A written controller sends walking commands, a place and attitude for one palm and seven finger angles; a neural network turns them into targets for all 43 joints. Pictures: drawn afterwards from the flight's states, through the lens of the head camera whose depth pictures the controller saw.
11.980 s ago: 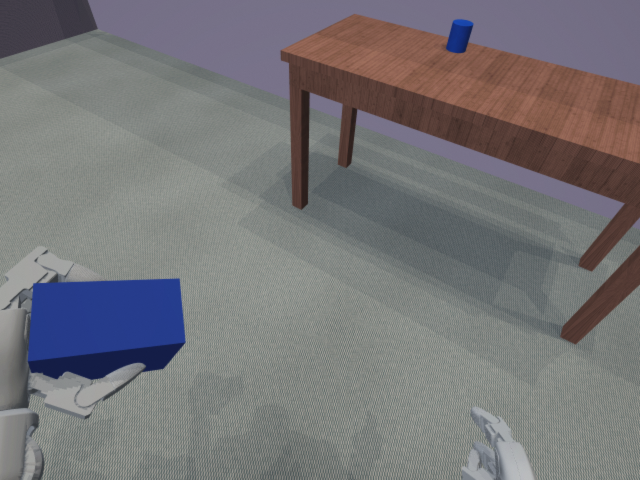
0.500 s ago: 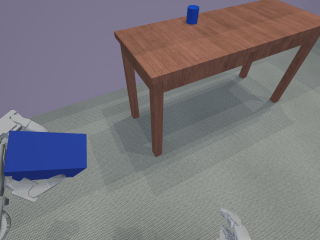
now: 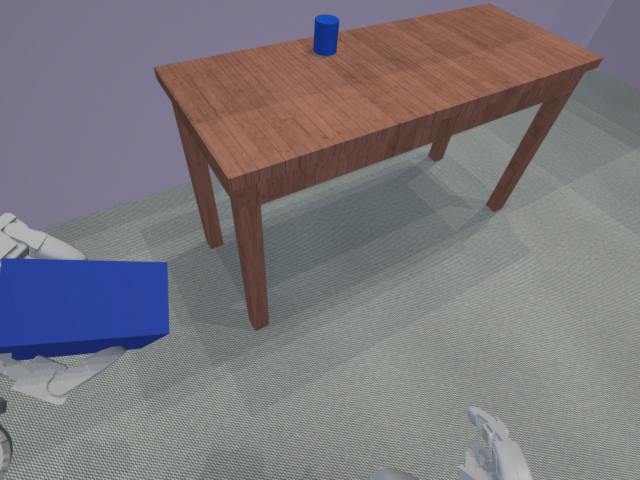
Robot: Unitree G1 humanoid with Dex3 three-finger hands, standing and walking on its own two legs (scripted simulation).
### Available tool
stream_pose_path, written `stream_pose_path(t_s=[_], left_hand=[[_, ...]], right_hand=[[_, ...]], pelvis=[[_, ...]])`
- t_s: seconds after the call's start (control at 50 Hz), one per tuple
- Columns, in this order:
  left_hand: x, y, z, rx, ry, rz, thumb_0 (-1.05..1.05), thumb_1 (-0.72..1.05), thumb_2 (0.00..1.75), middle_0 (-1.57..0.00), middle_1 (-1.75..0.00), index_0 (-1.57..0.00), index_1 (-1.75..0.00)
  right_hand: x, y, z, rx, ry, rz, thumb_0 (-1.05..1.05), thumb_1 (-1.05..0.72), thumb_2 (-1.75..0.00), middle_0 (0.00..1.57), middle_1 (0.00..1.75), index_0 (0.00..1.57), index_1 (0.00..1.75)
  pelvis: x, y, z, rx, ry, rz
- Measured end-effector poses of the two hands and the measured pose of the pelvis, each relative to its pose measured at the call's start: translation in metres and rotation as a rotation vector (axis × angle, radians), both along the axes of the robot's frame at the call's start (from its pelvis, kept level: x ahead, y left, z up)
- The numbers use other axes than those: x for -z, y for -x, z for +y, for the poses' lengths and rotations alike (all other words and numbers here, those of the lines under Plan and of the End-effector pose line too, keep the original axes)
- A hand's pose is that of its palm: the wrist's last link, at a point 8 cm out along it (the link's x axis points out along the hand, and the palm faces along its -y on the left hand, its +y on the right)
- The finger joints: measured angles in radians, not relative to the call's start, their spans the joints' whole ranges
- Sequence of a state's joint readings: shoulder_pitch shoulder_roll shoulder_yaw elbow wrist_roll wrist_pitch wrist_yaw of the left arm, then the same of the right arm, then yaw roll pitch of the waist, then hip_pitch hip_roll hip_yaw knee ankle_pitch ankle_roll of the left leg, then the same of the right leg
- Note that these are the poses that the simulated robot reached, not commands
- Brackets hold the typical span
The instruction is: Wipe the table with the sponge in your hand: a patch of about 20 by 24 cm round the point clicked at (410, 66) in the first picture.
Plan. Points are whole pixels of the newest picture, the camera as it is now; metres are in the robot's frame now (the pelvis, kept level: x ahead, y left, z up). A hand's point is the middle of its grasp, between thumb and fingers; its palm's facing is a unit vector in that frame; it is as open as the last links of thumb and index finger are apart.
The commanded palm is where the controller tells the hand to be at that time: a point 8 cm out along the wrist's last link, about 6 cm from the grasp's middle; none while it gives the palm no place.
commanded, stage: take the last steps up to it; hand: left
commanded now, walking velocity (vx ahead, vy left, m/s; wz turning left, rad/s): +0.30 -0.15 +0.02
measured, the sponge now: (107, 310) +0.23 +0.22 +0.15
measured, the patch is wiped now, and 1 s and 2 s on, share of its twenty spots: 0.00 0.00 0.00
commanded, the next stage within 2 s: none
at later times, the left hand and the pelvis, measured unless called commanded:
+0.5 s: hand (243, 240) +0.31 +0.12 +0.17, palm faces +0.37 -0.78 -0.50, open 10.7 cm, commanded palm +0.26 +0.15 +0.17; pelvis +0.11 -0.13 -0.01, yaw +2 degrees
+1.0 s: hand (371, 180) +0.44 -0.02 +0.15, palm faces +0.39 -0.79 -0.47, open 10.7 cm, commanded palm +0.37 +0.03 +0.17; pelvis +0.22 -0.26 -0.01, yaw +3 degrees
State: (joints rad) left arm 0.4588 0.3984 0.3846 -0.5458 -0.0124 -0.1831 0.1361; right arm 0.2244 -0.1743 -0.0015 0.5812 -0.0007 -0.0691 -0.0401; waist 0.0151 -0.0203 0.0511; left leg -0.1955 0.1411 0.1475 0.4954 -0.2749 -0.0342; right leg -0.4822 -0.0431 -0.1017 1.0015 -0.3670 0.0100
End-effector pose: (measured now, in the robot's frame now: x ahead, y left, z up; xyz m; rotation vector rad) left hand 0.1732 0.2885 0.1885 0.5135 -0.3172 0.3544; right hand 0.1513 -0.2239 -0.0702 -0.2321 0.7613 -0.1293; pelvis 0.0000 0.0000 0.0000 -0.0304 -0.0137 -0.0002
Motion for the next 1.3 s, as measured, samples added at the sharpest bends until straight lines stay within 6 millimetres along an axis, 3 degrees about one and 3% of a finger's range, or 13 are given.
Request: stream_pose_path(t_s=[0.12,0.2,0.26,0.44,0.54,0.62,0.72,0.8,0.9,0.96,1.08,1.16,1.3], left_hand=[[0.006,-0.035,-0.055,0.022,-0.02,0.083,0.0,-0.53,1.02,-0.65,-1.39,-0.65,-1.38],[0.015,-0.058,-0.094,0.029,-0.086,0.094,0.0,-0.53,1.02,-0.65,-1.39,-0.65,-1.38],[0.014,-0.072,-0.116,0.046,-0.067,0.099,0.0,-0.53,1.02,-0.65,-1.39,-0.65,-1.38],[-0.005,-0.091,-0.138,0.029,-0.109,0.116,0.0,-0.53,1.02,-0.65,-1.39,-0.65,-1.38],[0.009,-0.106,-0.135,-0.028,-0.027,0.05,0.0,-0.53,1.02,-0.65,-1.39,-0.65,-1.38],[0.021,-0.131,-0.144,-0.037,0.037,-0.001,0.0,-0.53,1.02,-0.65,-1.39,-0.65,-1.38],[0.006,-0.158,-0.174,-0.01,0.018,0.002,0.0,-0.53,1.02,-0.65,-1.39,-0.65,-1.38],[-0.008,-0.172,-0.208,0.003,-0.049,0.032,0.0,-0.53,1.02,-0.65,-1.39,-0.65,-1.38],[0.005,-0.197,-0.247,-0.041,-0.096,0.069,0.0,-0.53,1.02,-0.65,-1.39,-0.65,-1.38],[0.014,-0.215,-0.263,-0.053,-0.03,0.099,0.0,-0.53,1.02,-0.65,-1.39,-0.65,-1.38],[0.014,-0.246,-0.284,-0.025,-0.013,0.135,0.0,-0.53,1.02,-0.65,-1.39,-0.65,-1.38],[0.008,-0.264,-0.292,0.017,-0.043,0.053,0.0,-0.53,1.02,-0.65,-1.39,-0.65,-1.38],[-0.002,-0.304,-0.314,0.035,-0.067,-0.015,0.0,-0.53,1.02,-0.65,-1.39,-0.65,-1.38]], right_hand=[[0.017,-0.026,-0.013,-0.021,-0.112,0.002,0.01,-0.9,-0.9,0.2,0.3,0.2,0.3],[0.048,-0.049,-0.045,-0.027,-0.148,0.025,0.01,-0.9,-0.89,0.21,0.3,0.2,0.3],[0.056,-0.063,-0.073,-0.026,-0.12,0.075,0.02,-0.9,-0.89,0.21,0.3,0.2,0.3],[0.023,-0.101,-0.144,0.004,0.012,0.112,0.02,-0.91,-0.9,0.2,0.3,0.2,0.3],[0.013,-0.132,-0.161,-0.007,0.084,0.063,0.02,-0.91,-0.9,0.2,0.3,0.19,0.3],[0.009,-0.159,-0.16,-0.011,0.067,-0.005,0.02,-0.91,-0.9,0.2,0.3,0.19,0.3],[0.005,-0.184,-0.149,-0.068,-0.035,-0.033,0.02,-0.91,-0.9,0.2,0.3,0.19,0.3],[0.012,-0.2,-0.156,-0.087,-0.119,-0.035,0.01,-0.9,-0.9,0.2,0.3,0.2,0.3],[0.047,-0.221,-0.195,-0.089,-0.162,0.015,0.01,-0.9,-0.89,0.21,0.3,0.2,0.3],[0.054,-0.232,-0.226,-0.082,-0.114,0.088,0.01,-0.9,-0.89,0.21,0.3,0.2,0.3],[0.031,-0.259,-0.281,-0.036,-0.002,0.13,0.02,-0.91,-0.9,0.2,0.3,0.2,0.3],[0.02,-0.285,-0.305,-0.022,0.075,0.08,0.02,-0.91,-0.9,0.2,0.3,0.2,0.3],[0.008,-0.322,-0.312,-0.014,0.014,-0.001,0.02,-0.91,-0.9,0.2,0.3,0.19,0.3]], pelvis=[[0.002,-0.028,-0.042,0.01,0.004,0.008],[0.023,-0.043,-0.077,0.0,-0.012,-0.004],[0.022,-0.049,-0.091,-0.015,-0.024,-0.013],[0.005,-0.089,-0.126,-0.024,-0.051,0.027],[0.014,-0.12,-0.135,-0.031,-0.043,0.022],[0.018,-0.136,-0.146,-0.029,-0.057,-0.011],[0.007,-0.155,-0.171,-0.032,-0.023,0.001],[0.004,-0.174,-0.198,-0.021,-0.003,0.017],[0.022,-0.199,-0.239,-0.035,-0.014,0.01],[0.019,-0.211,-0.253,-0.051,-0.025,0.009],[0.007,-0.241,-0.274,-0.049,-0.042,0.031],[0.017,-0.265,-0.281,-0.044,-0.031,0.029],[0.011,-0.294,-0.31,-0.021,-0.028,0.01]])
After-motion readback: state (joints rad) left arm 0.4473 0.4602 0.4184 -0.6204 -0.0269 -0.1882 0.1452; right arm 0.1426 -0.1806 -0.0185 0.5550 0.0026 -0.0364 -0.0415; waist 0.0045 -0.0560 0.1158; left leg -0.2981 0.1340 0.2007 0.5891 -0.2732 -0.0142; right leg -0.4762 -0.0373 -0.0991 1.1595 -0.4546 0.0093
